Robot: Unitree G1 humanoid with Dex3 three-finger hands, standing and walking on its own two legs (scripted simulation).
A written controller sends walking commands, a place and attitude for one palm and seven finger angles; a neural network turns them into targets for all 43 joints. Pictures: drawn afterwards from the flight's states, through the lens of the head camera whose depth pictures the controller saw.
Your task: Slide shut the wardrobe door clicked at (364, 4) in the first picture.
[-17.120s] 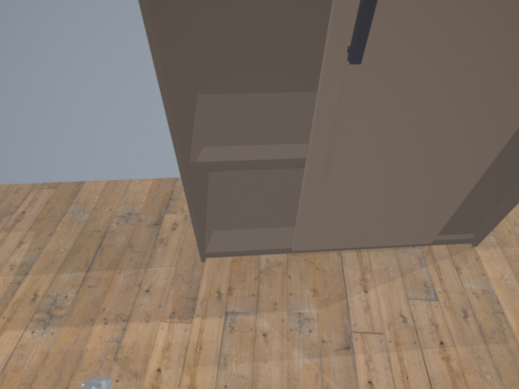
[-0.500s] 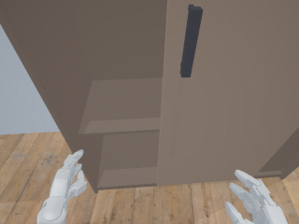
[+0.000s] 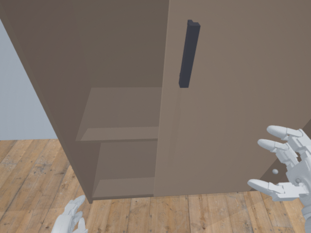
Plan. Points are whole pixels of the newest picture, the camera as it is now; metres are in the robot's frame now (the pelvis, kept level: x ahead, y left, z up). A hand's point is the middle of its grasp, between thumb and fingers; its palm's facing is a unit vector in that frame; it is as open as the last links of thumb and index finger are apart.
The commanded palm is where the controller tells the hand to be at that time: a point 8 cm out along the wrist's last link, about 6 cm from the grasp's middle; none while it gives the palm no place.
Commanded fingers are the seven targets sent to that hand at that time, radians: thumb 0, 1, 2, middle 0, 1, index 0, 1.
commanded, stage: raise the hand with hooked fingers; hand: right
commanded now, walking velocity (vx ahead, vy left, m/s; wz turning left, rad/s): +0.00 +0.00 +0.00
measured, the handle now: (186, 55) +0.51 -0.06 +0.25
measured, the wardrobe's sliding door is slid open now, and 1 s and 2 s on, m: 0.39 0.39 0.39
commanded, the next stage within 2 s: move the hooked fingers beside the handle in 1.10 s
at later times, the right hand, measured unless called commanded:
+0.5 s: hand (304, 133) +0.25 -0.25 +0.23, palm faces +0.03 +0.98 -0.21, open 13.9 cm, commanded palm +0.22 -0.30 +0.26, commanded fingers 0.00 0.50 -0.30 0.30 1.20 0.30 1.20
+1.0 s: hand out of the picture +0.27 -0.25 +0.29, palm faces +0.01 +0.98 -0.21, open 13.9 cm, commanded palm +0.26 -0.30 +0.28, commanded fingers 0.00 0.50 -0.30 0.30 1.20 0.30 1.20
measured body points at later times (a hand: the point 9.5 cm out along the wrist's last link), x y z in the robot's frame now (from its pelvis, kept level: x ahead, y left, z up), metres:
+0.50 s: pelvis -0.01 +0.02 +0.01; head -0.04 +0.05 +0.46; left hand +0.21 +0.22 -0.05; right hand +0.24 -0.30 +0.25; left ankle -0.01 +0.11 -0.73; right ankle +0.03 -0.08 -0.73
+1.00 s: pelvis +0.02 +0.02 +0.01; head -0.03 +0.04 +0.46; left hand +0.22 +0.25 -0.05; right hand +0.27 -0.30 +0.30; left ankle -0.01 +0.11 -0.73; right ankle +0.03 -0.08 -0.73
